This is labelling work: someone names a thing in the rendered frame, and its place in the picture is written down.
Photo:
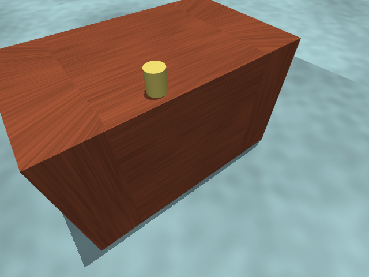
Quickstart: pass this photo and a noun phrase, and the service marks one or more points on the can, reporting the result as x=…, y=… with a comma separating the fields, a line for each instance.
x=155, y=76

